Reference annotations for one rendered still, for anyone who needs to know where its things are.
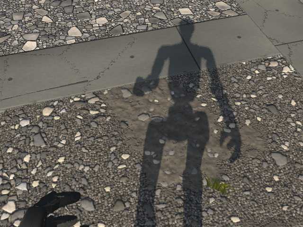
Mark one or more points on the robot left hand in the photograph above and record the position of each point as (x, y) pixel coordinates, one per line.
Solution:
(36, 216)

